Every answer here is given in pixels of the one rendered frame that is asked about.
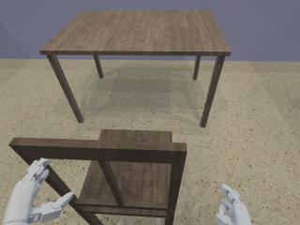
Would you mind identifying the left robot hand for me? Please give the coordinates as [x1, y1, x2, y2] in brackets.
[2, 157, 74, 224]

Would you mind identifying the chair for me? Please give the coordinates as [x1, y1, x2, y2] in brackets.
[9, 129, 188, 225]

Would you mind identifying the table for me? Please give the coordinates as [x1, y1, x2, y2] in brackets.
[39, 9, 232, 128]

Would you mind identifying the right robot hand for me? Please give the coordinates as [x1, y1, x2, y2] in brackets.
[216, 183, 252, 225]

